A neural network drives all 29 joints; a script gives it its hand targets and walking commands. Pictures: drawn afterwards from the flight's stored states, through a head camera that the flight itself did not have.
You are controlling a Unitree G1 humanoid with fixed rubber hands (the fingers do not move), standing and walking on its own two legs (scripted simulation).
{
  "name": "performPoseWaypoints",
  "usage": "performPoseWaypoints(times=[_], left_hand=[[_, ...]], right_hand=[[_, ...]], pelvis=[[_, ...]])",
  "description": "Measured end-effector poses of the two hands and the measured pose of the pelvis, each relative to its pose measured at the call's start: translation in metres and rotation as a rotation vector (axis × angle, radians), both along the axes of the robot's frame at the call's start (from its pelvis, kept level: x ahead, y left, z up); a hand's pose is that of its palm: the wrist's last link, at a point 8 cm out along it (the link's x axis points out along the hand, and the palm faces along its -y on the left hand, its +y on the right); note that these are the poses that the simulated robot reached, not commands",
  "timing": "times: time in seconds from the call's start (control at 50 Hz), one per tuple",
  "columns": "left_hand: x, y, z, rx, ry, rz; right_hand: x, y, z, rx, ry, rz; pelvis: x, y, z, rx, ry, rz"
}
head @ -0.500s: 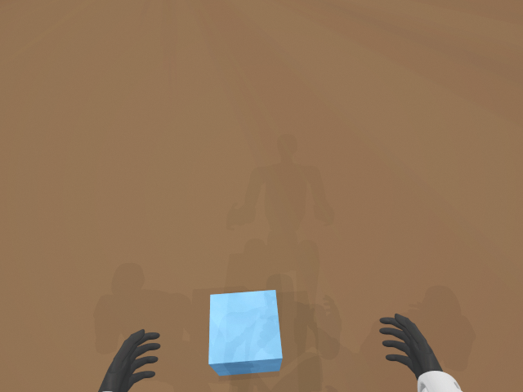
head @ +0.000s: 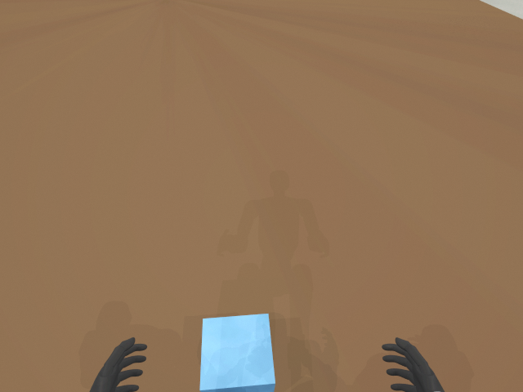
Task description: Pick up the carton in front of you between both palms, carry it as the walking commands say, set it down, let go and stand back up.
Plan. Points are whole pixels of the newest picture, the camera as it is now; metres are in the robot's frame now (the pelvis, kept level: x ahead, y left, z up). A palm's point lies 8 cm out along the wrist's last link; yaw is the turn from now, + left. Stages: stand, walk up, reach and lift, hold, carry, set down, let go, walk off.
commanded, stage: stand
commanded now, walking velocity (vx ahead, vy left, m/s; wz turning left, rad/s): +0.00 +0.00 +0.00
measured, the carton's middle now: (238, 361) +0.36 +0.08 -0.65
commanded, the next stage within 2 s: none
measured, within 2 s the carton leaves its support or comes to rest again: neither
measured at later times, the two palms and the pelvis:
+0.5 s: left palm out of the picture +0.13 +0.31 -0.10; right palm out of the picture +0.13 -0.27 -0.08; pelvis +0.01 +0.02 +0.00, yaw -1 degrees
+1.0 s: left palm out of the picture +0.09 +0.32 -0.10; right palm out of the picture +0.09 -0.28 -0.09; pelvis +0.00 +0.02 +0.01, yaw -1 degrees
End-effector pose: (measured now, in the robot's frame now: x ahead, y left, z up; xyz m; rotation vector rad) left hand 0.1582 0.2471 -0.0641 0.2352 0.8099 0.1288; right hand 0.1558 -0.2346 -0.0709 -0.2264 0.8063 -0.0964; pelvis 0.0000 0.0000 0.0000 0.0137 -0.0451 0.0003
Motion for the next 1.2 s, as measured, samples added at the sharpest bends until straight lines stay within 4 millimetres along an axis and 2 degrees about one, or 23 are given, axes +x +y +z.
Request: performPoseWaypoints(times=[0.14, 0.26, 0.6, 1.2], left_hand=[[-0.013, 0.036, -0.018, 0.069, 0.038, 0.011], [-0.022, 0.05, -0.029, 0.081, 0.096, 0.012], [-0.031, 0.063, -0.035, 0.103, 0.172, 0.004], [-0.077, 0.074, -0.039, 0.122, 0.284, 0.03]], right_hand=[[-0.017, -0.033, -0.005, -0.134, 0.089, -0.042], [-0.023, -0.045, -0.002, -0.182, 0.12, -0.073], [-0.034, -0.038, -0.013, -0.163, 0.179, -0.099], [-0.074, -0.053, -0.016, -0.175, 0.276, -0.115]], pelvis=[[0.003, 0.007, -0.002, -0.013, 0.034, -0.008], [0.007, 0.013, -0.002, -0.017, 0.042, -0.015], [0.009, 0.022, 0.002, -0.014, 0.028, -0.025], [-0.009, 0.021, 0.008, -0.016, 0.002, -0.021]])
